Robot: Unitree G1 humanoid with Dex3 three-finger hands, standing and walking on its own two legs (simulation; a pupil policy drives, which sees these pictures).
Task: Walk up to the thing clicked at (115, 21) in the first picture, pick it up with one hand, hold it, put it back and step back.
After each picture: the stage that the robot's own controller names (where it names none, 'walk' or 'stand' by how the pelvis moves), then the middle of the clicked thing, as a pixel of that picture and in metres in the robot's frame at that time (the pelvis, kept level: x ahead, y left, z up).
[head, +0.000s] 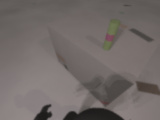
stand; (110, 36) +0.65 -0.12 +0.12
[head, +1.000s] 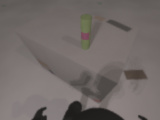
rise first; (85, 34) +0.57 +0.10 +0.14
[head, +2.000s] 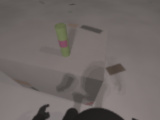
stand; (63, 42) +0.51 +0.23 +0.14
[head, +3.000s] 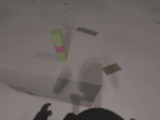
stand; (60, 47) +0.47 +0.24 +0.12
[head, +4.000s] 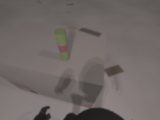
stand; (63, 46) +0.48 +0.23 +0.12
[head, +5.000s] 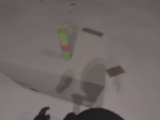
stand; (65, 46) +0.49 +0.22 +0.12
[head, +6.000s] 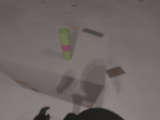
stand; (66, 46) +0.50 +0.21 +0.12
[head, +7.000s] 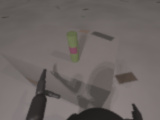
rise first; (73, 48) +0.49 +0.19 +0.12
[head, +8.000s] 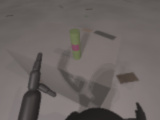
go down; (76, 45) +0.52 +0.18 +0.12
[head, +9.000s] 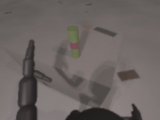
go down; (74, 44) +0.51 +0.18 +0.13
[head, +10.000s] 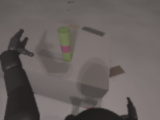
go down; (66, 46) +0.48 +0.17 +0.13
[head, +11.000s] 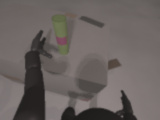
close in; (62, 38) +0.49 +0.18 +0.15
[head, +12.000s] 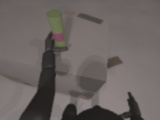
close; (59, 34) +0.50 +0.19 +0.17
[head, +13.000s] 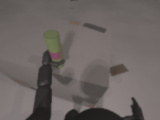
lift; (56, 52) +0.38 +0.22 +0.16
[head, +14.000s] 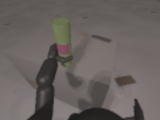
lift; (64, 46) +0.31 +0.17 +0.29
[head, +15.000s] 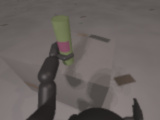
hold; (65, 44) +0.33 +0.16 +0.30
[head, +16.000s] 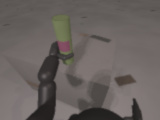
crouch; (65, 43) +0.33 +0.16 +0.30
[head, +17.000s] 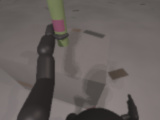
crouch; (59, 24) +0.45 +0.19 +0.33
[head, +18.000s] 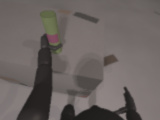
lower; (53, 36) +0.50 +0.21 +0.16
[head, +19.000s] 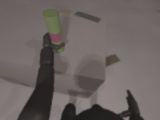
lower; (56, 35) +0.50 +0.19 +0.17
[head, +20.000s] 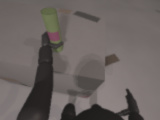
lower; (54, 33) +0.50 +0.20 +0.17
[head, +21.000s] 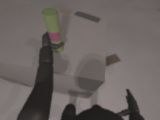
lower; (55, 34) +0.50 +0.20 +0.17
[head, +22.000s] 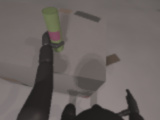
rest; (55, 33) +0.50 +0.20 +0.17
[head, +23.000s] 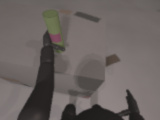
withdraw; (56, 35) +0.50 +0.19 +0.17
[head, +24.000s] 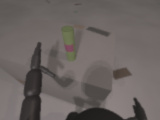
sink last; (69, 46) +0.47 +0.18 +0.15
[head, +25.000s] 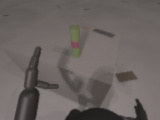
stand; (75, 43) +0.52 +0.18 +0.15
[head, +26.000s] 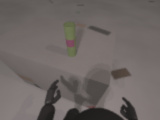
stand; (71, 41) +0.50 +0.18 +0.16
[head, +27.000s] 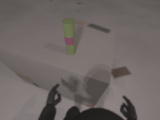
stand; (70, 39) +0.51 +0.18 +0.17
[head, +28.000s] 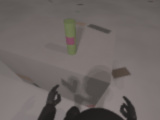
stand; (71, 39) +0.51 +0.18 +0.18
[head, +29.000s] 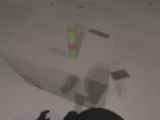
stand; (72, 44) +0.52 +0.18 +0.12
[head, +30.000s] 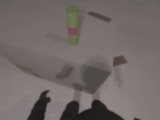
walk; (73, 29) +0.57 +0.16 +0.15
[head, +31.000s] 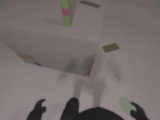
walk; (66, 10) +0.78 +0.28 +0.14
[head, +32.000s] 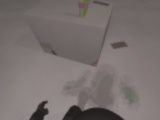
stand; (81, 5) +1.09 +0.20 +0.14
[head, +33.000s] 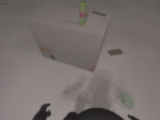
stand; (82, 14) +1.10 +0.19 +0.12
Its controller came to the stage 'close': yes
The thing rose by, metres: 0.21
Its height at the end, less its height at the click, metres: +0.00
